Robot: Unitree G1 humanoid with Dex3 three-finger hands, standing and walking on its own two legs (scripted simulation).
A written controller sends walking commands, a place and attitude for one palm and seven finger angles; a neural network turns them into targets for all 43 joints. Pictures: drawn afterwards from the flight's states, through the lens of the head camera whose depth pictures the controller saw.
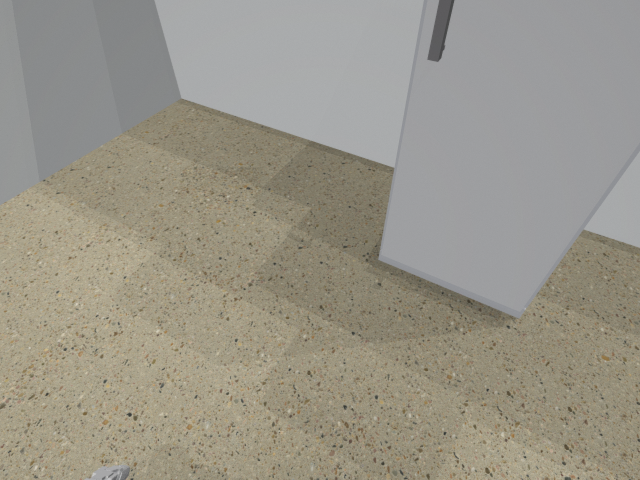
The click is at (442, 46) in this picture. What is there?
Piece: fridge door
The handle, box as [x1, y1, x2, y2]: [427, 0, 453, 61]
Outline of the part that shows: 453,0 439,0 427,59 437,61 441,56 442,50 444,48 443,44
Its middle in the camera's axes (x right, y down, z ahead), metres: +0.27 -0.52 +0.81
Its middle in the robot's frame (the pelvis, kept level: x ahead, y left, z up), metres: +0.99 -0.22 +0.24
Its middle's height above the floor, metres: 1.01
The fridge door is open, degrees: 0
